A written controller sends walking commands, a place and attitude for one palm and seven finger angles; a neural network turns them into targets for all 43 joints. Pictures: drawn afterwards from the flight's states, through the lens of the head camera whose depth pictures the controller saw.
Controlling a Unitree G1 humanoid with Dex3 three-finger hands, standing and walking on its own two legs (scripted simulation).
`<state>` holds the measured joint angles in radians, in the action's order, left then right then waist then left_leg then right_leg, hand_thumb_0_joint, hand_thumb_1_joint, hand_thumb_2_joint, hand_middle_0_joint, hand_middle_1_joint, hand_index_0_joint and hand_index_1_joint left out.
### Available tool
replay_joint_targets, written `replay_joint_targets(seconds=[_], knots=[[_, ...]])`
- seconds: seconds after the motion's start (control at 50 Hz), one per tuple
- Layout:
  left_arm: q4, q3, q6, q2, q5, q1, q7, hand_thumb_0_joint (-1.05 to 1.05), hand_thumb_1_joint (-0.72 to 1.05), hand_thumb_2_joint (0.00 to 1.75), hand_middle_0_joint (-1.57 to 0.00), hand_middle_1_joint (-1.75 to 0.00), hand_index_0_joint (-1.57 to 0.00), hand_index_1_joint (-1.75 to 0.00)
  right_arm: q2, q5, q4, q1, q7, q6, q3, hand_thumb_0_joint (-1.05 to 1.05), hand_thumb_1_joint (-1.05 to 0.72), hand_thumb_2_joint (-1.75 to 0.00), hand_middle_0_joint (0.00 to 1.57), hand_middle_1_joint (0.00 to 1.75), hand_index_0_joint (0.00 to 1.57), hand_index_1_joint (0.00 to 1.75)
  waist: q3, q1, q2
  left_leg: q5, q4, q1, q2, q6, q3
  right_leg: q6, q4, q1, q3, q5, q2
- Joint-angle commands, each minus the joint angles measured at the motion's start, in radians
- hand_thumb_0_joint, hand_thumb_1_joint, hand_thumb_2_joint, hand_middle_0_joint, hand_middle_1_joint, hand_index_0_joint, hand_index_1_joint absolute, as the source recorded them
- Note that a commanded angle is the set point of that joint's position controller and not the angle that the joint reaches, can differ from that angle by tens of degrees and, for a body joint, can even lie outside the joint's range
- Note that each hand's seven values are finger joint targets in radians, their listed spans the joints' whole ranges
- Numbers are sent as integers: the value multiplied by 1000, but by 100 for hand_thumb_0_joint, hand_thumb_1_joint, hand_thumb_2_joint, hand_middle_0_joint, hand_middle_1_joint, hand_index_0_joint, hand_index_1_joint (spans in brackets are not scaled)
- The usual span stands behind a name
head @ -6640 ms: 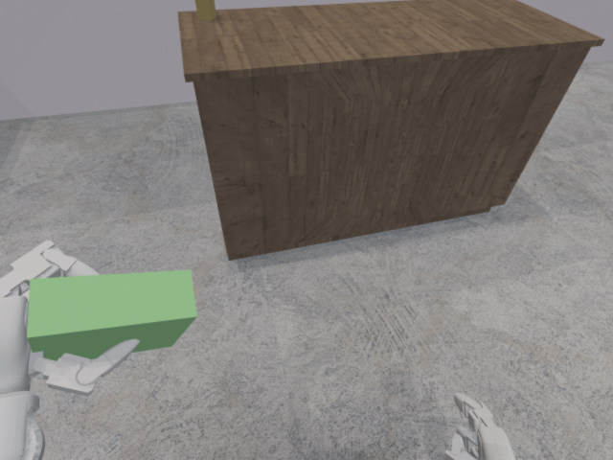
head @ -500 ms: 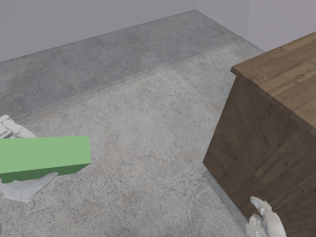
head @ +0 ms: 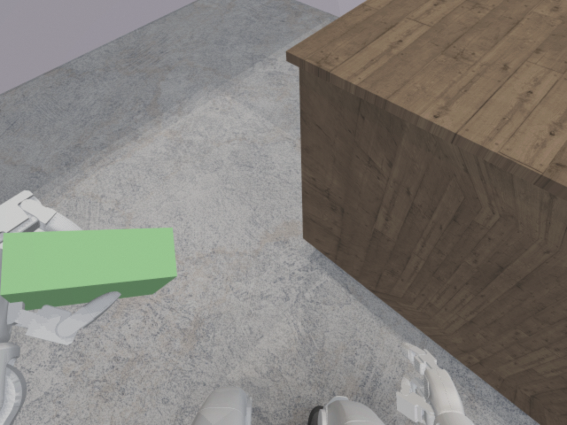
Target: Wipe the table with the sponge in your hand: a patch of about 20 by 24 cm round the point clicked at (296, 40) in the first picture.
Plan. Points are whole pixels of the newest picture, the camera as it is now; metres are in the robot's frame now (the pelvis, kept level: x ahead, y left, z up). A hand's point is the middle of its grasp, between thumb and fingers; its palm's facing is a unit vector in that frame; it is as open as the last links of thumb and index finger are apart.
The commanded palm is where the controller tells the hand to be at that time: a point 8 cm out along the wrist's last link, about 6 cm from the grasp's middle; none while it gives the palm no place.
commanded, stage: turn to face it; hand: left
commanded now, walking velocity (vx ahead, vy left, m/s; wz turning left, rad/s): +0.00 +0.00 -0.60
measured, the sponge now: (119, 268) +0.25 +0.19 +0.15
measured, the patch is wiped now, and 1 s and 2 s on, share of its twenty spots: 0.00 0.00 0.00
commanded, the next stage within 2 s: take the last steps up to it in 1.88 s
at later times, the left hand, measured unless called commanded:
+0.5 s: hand (144, 310) +0.19 +0.13 +0.19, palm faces +0.15 -0.86 -0.49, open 9.3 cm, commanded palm +0.16 +0.18 +0.20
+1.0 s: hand (330, 361) +0.16 -0.03 +0.19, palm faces -0.10 -0.85 -0.51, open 9.3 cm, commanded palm +0.14 +0.03 +0.20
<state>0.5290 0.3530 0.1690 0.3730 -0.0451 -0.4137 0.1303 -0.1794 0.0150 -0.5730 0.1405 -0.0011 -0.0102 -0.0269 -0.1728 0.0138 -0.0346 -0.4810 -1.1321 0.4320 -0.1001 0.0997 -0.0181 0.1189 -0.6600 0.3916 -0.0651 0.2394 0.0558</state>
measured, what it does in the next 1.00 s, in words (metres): walks backwards, turning right: left foot, then right foot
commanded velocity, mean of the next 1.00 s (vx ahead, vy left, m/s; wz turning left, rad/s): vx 0.00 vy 0.00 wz -0.60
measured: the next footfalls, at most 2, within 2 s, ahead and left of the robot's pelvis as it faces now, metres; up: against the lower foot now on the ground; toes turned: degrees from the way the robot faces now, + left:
left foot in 0.38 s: -0.02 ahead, +0.13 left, +0.00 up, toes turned -7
right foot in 0.60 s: -0.03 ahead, -0.18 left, +0.00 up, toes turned -24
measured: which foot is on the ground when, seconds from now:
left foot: up 0.00-0.36, down 0.38-0.60, up 0.62-1.00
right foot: down 0.00-0.38, up 0.40-0.58, down 0.60-1.00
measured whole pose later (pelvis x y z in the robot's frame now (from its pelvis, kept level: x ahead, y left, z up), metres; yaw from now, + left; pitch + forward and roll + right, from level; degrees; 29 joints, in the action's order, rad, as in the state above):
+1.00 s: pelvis -0.15 -0.11 +0.02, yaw -33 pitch +2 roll +5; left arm 0.52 0.40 0.21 0.42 -0.06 -0.53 0.16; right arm -0.28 0.02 -0.55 0.16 0.01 -0.09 0.05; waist -0.06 0.01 0.04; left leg -0.48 -0.84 0.37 0.01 0.07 -0.01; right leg 0.14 -0.36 0.37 0.11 0.00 0.15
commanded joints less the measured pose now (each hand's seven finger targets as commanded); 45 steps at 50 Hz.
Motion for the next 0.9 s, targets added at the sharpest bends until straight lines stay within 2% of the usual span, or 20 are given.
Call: replay_joint_targets(seconds=[0.0, 0.14, 0.22, 0.3, 0.32, 0.34, 0.36, 0.38, 0.42, 0.46, 0.5, 0.54, 0.56, 0.58, 0.6, 0.62, 0.64, 0.66, 0.74, 0.88], knots=[[275, 225, 89, 223, -27, -105, 38, 0, 10, 130, -120, -160, -120, -160, -101, -10, 161, -65, 2, 15, 51, 0, -90, -90, 20, 30, 20, 30, 356, 8, 89, 56, -33, 95, 17, 3, 35, 30, 331, -278, 413, -162, -299], [180, 181, 78, 191, -28, -121, 50, 0, 10, 130, -120, -160, -120, -160, -141, -4, 164, -59, 12, -5, 71, 0, -90, -90, 20, 30, 20, 30, 338, 24, 115, 0, 278, -7, 67, -16, 8, 19, 407, -215, 501, 2, -266], [158, 133, 67, 174, -12, -57, 45, 0, 10, 130, -120, -160, -120, -160, -163, -2, 175, -38, 10, -31, 80, 0, -90, -90, 20, 30, 20, 30, 319, 25, 157, -33, 391, -107, 110, -42, -23, -38, 496, -140, 519, 175, -214], [201, 99, 69, 177, 3, 20, 30, 0, 10, 130, -120, -160, -120, -160, -166, -4, 183, -3, 4, -44, 89, 0, -90, -90, 20, 30, 20, 30, 320, 1, 120, -19, 659, -310, 111, -86, -63, -94, 512, -36, 490, 209, -161], [216, 93, 76, 183, 4, 44, 22, 0, 10, 130, -120, -160, -120, -160, -173, -7, 185, 14, 4, -41, 93, 0, -90, -90, 20, 30, 20, 30, 314, -15, 70, -7, 744, -405, 71, -114, -44, -120, 448, 48, 461, 220, -118], [253, 103, 89, 199, 0, 76, 14, 0, 10, 130, -120, -160, -120, -160, -182, -14, 198, 0, 7, -32, 94, 0, -90, -90, 20, 30, 20, 30, 295, -12, -38, -20, 849, -452, -57, -165, 68, -142, 295, 134, 398, 202, -55], [264, 129, 100, 200, 6, 80, 4, 0, 10, 130, -120, -160, -120, -160, -193, -28, 207, -32, 11, -17, 103, 0, -90, -90, 20, 30, 20, 30, 269, -4, -225, 25, 909, -444, -266, -243, 231, -172, -40, 220, 231, 147, 48], [276, 164, 96, 235, 18, 77, 7, 0, 10, 130, -120, -160, -120, -160, -151, -10, 221, -62, 20, 8, 100, 0, -90, -90, 20, 30, 20, 30, 252, 16, -251, 189, 895, -316, -390, -308, 234, -191, -391, 224, 138, 173, 19], [180, 177, 74, 198, 13, -30, -4, 0, 10, 130, -120, -160, -120, -160, -142, 0, 212, -55, 14, 20, 98, 0, -90, -90, 20, 30, 20, 30, 151, 29, -227, 201, 874, -84, -353, -271, 43, -172, -603, 164, 136, 199, -60], [179, 129, 74, 157, 5, -3, 2, 0, 10, 130, -120, -160, -120, -160, -144, 12, 196, -32, 13, 45, 86, 0, -90, -90, 20, 30, 20, 30, 86, 25, -199, 339, 796, -135, -321, -207, -54, -172, -373, 170, 77, 234, -104], [182, 89, 72, 137, 7, 48, 9, 0, 10, 130, -120, -160, -120, -160, -167, 16, 190, 21, 12, 72, 86, 0, -90, -90, 20, 30, 20, 30, 123, 9, -178, 468, 692, -175, -277, -142, -117, -176, -120, 6, -11, 204, -69], [160, 77, 58, 145, 21, 120, 14, 0, 10, 130, -120, -160, -120, -160, -172, 17, 175, 41, 18, 94, 88, 0, -90, -90, 20, 30, 20, 30, 169, 7, -107, 475, 492, -172, -214, -101, -156, -177, 88, -177, -77, 24, -14], [170, 92, 58, 172, 25, 173, 17, 0, 10, 130, -120, -160, -120, -160, -167, 20, 172, 30, 15, 104, 87, 0, -90, -90, 20, 30, 20, 30, 199, 6, 10, 395, 297, -120, -161, -74, -164, -144, 195, -261, 7, -107, -80], [144, 154, 62, 237, 25, 163, 29, 0, 10, 130, -120, -160, -120, -160, -132, 19, 184, -7, 21, 113, 79, 0, -90, -90, 20, 30, 20, 30, 208, 21, 300, -34, 49, 66, -22, -32, -159, -35, 258, -337, 347, -494, -264], [155, 193, 59, 266, 5, 140, 36, 0, 10, 130, -120, -160, -120, -160, -146, 15, 196, -44, 26, 109, 88, 0, -90, -90, 20, 30, 20, 30, 283, 33, 408, -173, -111, 91, 27, -16, -16, 11, 338, -247, 616, -468, -392], [205, 200, 61, 272, -8, 103, 33, 0, 10, 130, -120, -160, -120, -160, -136, 7, 188, -62, 22, 90, 88, 0, -90, -90, 20, 30, 20, 30, 284, 32, 294, -116, -170, 55, 14, -16, 82, 11, 378, -182, 661, -177, -397], [243, 235, 72, 290, -13, 32, 35, 0, 10, 130, -120, -160, -120, -160, -118, -3, 172, -72, 14, 68, 67, 0, -90, -90, 20, 30, 20, 30, 306, 32, 98, -35, -179, 97, 9, -11, 87, 44, 344, -239, 627, -105, -370], [268, 214, 81, 247, -24, -31, 34, 0, 10, 130, -120, -160, -120, -160, -96, -4, 164, -73, 6, 46, 48, 0, -90, -90, 20, 30, 20, 30, 334, 22, 36, 23, -164, 105, 11, -9, 81, 44, 318, -269, 538, -69, -324], [254, 249, 101, 242, -35, -145, 45, 0, 10, 130, -120, -160, -120, -160, -113, -9, 150, -77, 3, 11, 65, 0, -90, -90, 20, 30, 20, 30, 370, 15, 78, 44, -5, 88, 30, 2, 51, 8, 339, -313, 454, -117, -275], [155, 196, 95, 194, -30, -147, 48, 0, 10, 130, -120, -160, -120, -160, -145, 1, 162, -61, 5, -27, 80, 0, -90, -90, 20, 30, 20, 30, 350, 21, 120, 6, 231, 22, 78, -21, 26, -41, 422, -274, 523, -51, -237]])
